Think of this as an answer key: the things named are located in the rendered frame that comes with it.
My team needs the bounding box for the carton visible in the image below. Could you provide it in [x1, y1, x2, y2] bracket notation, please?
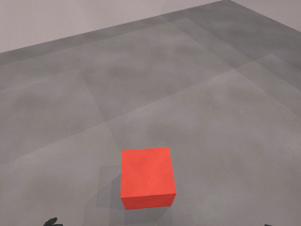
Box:
[120, 147, 177, 210]

